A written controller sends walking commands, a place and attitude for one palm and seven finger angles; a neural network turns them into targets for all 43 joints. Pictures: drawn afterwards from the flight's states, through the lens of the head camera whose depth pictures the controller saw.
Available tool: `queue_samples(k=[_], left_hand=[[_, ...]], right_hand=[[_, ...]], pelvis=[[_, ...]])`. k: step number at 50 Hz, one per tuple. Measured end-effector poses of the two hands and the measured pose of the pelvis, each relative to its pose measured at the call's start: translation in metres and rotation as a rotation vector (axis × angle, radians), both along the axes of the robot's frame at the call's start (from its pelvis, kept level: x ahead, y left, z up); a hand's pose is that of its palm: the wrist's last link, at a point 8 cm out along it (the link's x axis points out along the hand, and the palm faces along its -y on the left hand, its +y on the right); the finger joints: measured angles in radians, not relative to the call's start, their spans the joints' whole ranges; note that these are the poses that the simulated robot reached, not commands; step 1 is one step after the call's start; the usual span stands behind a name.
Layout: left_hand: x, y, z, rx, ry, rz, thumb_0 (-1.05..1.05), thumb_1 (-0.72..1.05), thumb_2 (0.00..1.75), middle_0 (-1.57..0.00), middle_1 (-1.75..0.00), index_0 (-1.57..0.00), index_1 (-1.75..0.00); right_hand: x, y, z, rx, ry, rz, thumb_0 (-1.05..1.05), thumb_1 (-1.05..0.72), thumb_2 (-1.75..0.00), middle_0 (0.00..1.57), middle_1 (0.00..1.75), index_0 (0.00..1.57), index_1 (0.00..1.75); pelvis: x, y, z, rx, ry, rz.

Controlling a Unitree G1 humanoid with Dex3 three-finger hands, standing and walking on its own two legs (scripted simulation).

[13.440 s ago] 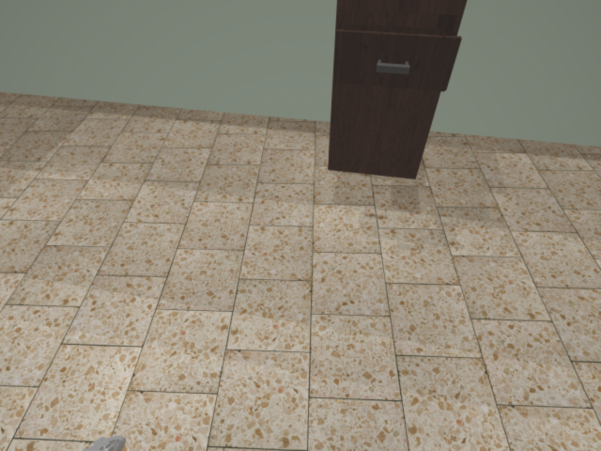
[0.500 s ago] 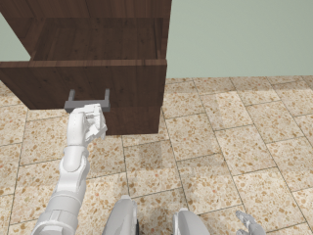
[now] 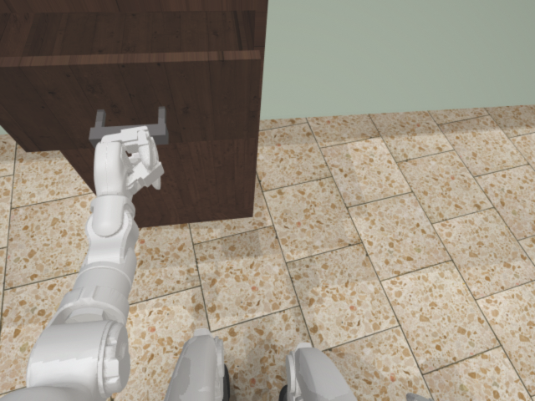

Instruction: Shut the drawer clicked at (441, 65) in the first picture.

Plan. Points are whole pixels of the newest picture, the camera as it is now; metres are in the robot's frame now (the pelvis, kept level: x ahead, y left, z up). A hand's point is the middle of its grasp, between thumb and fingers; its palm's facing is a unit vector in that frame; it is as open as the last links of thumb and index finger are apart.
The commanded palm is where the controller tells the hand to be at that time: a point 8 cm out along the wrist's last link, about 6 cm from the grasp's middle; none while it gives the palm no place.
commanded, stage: push the drawer shut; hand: left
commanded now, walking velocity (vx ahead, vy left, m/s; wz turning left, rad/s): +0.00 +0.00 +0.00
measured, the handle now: (131, 125) +0.53 +0.21 +0.04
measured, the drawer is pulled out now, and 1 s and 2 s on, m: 0.11 0.01 0.00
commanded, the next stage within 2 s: pull the fist back off the drawer in 1.30 s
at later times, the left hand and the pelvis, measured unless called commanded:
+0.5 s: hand (157, 136) +0.51 +0.16 +0.04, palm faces +0.11 -0.99 -0.02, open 3.0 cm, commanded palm +0.49 +0.20 +0.04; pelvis +0.00 +0.01 -0.01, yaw -1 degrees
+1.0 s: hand (158, 110) +0.56 +0.17 +0.05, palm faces +0.12 -0.99 -0.02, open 3.3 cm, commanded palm +0.56 +0.19 +0.04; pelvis +0.00 +0.00 -0.02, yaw -2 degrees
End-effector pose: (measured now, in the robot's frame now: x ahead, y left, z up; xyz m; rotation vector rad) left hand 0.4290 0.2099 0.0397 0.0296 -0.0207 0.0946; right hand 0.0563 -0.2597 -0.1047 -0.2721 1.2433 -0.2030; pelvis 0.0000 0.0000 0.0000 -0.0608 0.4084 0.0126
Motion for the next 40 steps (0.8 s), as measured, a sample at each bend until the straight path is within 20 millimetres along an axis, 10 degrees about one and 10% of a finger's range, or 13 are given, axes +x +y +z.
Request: queue_samples(k=[40], left_hand=[[0.079, 0.008, 0.005, -0.014, 0.018, 0.013, 0.02, 0.76, 0.89, -1.4, -1.6, -1.4, -1.6]], right_hand=[[-0.062, 0.003, -0.003, -0.019, 0.186, -0.075, 0.0, -0.91, -0.9, 0.2, 0.3, 0.2, 0.3]], pelvis=[[0.0, 0.005, -0.012, -0.029, 0.072, -0.015]])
